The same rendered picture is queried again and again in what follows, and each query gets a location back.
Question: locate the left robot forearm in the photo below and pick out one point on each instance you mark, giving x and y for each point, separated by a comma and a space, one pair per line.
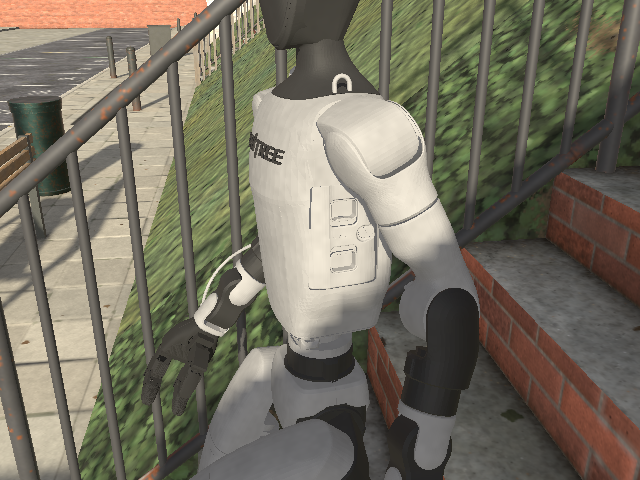
419, 439

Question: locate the right robot upper arm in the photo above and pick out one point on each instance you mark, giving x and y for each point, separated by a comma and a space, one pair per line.
257, 98

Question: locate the robot right hand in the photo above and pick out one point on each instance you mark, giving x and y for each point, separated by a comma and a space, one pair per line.
189, 344

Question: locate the right robot thigh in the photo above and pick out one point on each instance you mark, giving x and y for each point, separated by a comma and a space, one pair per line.
242, 415

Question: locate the left robot upper arm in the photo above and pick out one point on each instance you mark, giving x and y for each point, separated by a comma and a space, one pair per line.
377, 150

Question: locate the humanoid robot torso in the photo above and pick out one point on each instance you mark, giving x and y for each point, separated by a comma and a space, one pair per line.
326, 265

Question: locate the right robot forearm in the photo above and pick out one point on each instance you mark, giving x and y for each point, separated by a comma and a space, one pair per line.
238, 288

